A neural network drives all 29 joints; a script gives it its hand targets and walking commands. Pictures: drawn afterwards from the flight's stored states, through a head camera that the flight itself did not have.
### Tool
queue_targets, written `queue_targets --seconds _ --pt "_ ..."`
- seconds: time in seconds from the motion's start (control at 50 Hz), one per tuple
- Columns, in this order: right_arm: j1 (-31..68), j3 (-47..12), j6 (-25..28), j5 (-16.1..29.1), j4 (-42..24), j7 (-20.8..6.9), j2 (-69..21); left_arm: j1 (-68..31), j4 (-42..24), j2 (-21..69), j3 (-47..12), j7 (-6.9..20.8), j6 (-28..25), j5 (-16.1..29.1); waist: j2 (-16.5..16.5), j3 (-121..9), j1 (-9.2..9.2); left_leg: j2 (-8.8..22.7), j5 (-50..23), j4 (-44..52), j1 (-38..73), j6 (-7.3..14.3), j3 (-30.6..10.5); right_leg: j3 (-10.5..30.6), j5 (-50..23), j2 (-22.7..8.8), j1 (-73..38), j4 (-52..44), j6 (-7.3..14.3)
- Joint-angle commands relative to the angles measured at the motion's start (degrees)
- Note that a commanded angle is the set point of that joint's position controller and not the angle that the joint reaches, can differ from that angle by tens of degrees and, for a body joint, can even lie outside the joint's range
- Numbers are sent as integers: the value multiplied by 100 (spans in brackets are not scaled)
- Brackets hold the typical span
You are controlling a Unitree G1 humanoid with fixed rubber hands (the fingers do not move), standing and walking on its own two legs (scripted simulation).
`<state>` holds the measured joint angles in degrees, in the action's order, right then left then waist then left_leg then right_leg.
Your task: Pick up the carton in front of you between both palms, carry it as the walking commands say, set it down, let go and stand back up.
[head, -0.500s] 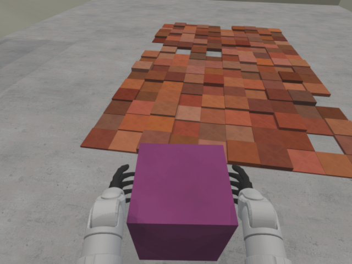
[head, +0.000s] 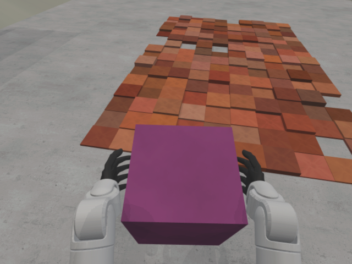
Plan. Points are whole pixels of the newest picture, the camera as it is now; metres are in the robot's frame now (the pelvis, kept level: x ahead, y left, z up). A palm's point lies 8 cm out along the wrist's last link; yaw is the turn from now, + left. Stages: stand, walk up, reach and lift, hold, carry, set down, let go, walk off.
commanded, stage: carry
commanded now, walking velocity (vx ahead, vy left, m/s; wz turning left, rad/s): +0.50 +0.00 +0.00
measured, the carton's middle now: (181, 190) +0.30 +0.00 +0.03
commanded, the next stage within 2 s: none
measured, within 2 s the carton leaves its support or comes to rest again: neither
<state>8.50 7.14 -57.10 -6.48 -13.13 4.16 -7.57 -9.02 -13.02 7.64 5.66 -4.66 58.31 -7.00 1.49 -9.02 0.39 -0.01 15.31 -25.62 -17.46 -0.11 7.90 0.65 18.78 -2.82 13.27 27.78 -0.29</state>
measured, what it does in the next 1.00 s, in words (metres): walks ahead: right foot, then left foot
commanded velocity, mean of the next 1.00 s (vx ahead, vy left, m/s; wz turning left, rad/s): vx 0.50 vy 0.00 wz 0.00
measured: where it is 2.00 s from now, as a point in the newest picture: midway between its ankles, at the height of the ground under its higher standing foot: (183, 142)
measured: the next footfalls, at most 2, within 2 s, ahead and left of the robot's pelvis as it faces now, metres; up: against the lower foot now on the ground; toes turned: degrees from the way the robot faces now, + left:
right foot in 0.36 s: +0.36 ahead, -0.13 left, +0.00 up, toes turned -13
left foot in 0.92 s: +0.69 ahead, +0.05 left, +0.00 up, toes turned +8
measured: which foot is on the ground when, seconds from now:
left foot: down 0.00-0.36, up 0.38-0.90, down 0.92-1.00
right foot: down 0.00-0.00, up 0.02-0.34, down 0.36-0.94, up 0.96-1.00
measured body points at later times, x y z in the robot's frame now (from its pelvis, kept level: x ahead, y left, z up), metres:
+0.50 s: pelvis +0.25 -0.06 -0.01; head +0.24 -0.07 +0.44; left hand +0.49 +0.10 +0.06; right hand +0.50 -0.21 +0.06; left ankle +0.14 +0.06 -0.65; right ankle +0.32 -0.12 -0.74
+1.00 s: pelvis +0.56 -0.03 -0.02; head +0.57 -0.02 +0.43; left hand +0.87 +0.11 +0.09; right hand +0.85 -0.20 +0.09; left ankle +0.66 +0.05 -0.74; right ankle +0.37 -0.13 -0.66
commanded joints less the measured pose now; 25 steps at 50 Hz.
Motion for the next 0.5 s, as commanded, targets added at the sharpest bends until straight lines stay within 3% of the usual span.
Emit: queue_targets --seconds 0.0,0.02,0.04,0.06,0.08,0.1,0.12,0.14,0.16,0.2,0.22,0.28,0.3,0.32,0.34,0.36,0.38,0.4,0.42,0.44,0.46,0.48 --pt "1831 -3703 -362 1438 -716 -457 -4559 -2302 -1143 4527 -3802 493 277 1605 -1757 -1124 -112 1990 531 1231 3298 377 -2607 -699 817 -8 2623 1588 114" --pt "1766 -3615 -455 1476 -873 -328 -4534 -2322 -1294 4415 -3816 415 404 1671 -1972 -709 -209 2398 -147 1282 3445 904 -3142 -639 1178 46 3478 2150 149" --pt "1606 -3422 -571 1363 -1132 -203 -4383 -2263 -1309 4450 -3781 359 535 1808 -1498 -642 -209 2359 -677 1186 3295 1107 -2977 -496 1119 -148 3666 2509 139" --pt "1714 -3366 -648 1385 -1357 -82 -4370 -2403 -1615 4478 -3852 289 594 1928 -826 -510 -193 2265 -913 1205 3134 1138 -2935 -447 1013 -164 3773 2780 133" --pt "1695 -3429 -737 1435 -1567 28 -4344 -2106 -1650 4418 -3729 237 667 1992 -419 -640 -197 2213 -833 1324 3003 1073 -2709 -415 750 -264 3634 2704 138" --pt "1653 -3438 -798 1524 -1819 91 -4457 -1914 -1734 4426 -3565 126 690 1898 -359 -621 -183 2045 -939 1407 2860 925 -2154 -473 228 -383 3512 2701 125" --pt "1469 -3457 -847 1573 -1896 150 -4395 -1451 -1622 4528 -3424 20 731 1863 -533 -744 -145 1900 -1039 1472 2769 841 -1768 -578 26 -343 3369 2383 109" --pt "1515 -3574 -820 1744 -2349 174 -4543 -1328 -1968 4568 -3439 -55 700 1833 -723 -646 -138 1723 -1433 1414 2726 776 -1434 -724 -270 -297 3320 2262 68" --pt "1442 -3548 -852 1676 -2277 215 -4319 -1275 -2049 4438 -3376 -149 696 1751 -790 -620 -113 1642 -1521 1432 2647 745 -1300 -710 -476 -266 3199 1890 66" --pt "1472 -3565 -846 1827 -2455 325 -4101 -1063 -2098 4234 -3115 -339 696 1669 -691 -475 -154 1554 -2247 1333 2377 764 -1007 -950 -592 -133 2865 1319 45" --pt "1203 -3371 -851 1743 -2294 381 -3850 -1018 -2080 4006 -3153 -419 695 1582 -1039 -414 -148 1483 -2167 1295 2349 736 -821 -1039 -808 -125 2749 1254 73" --pt "1131 -3338 -822 1757 -2421 543 -3477 -980 -2298 3536 -2932 -622 680 1520 -1049 -117 -101 1402 -1576 1314 1363 534 -274 -1304 -1385 -19 1456 536 128" --pt "970 -3361 -855 1741 -2251 594 -3407 -827 -2267 3378 -2849 -675 676 1528 -1139 -297 -33 1368 -1926 824 1206 376 -74 -1320 -1427 72 734 259 207" --pt "826 -3274 -846 1707 -2246 659 -3297 -684 -2336 3196 -2868 -690 696 1519 -985 -675 18 1186 -2432 184 874 370 85 -1613 -1106 269 -297 350 211" --pt "1021 -3296 -859 1684 -2345 715 -3115 -580 -2067 3144 -2744 -724 722 1498 -410 -855 114 930 -2446 -977 508 211 437 -1620 -680 266 -1027 136 261" --pt "925 -3282 -868 1741 -2443 750 -3147 -625 -2265 3219 -2887 -747 693 1708 548 -1444 200 665 -1079 -2644 -308 -45 351 611 810 -1140 -1979 -593 555" --pt "1034 -3293 -899 1691 -2484 783 -3095 -612 -2137 3035 -2795 -743 687 1630 1713 -1299 168 23 1174 -3781 -1747 -169 114 3102 799 -2302 -2493 -1450 972" --pt "1046 -3358 -883 1796 -2408 761 -3177 -572 -2085 3104 -2740 -732 706 1599 1280 -1122 80 178 1039 -4569 -2316 -35 -586 3194 765 -2237 -2306 -1794 1217" --pt "979 -3300 -873 1680 -2394 748 -3237 -925 -2240 3407 -2912 -680 688 1788 728 -917 134 467 915 -4909 -2634 124 -694 2758 428 -2233 -2093 -1714 1296" --pt "917 -3238 -853 1715 -2233 701 -3496 -999 -2141 3619 -3070 -608 650 1898 97 -1003 76 628 687 -4753 -2366 162 -807 2447 64 -2178 -1659 -1697 1262" --pt "762 -3237 -805 1550 -1978 658 -3682 -924 -2126 3669 -3052 -524 595 1801 -16 -878 78 889 287 -4259 -2014 192 -907 1750 90 -1897 -1036 -1807 996" --pt "637 -3227 -736 1551 -1931 586 -3848 -990 -2132 3854 -3282 -456 570 1823 25 -994 47 843 -124 -4099 -1822 168 -802 1264 211 -1693 -813 -1867 878"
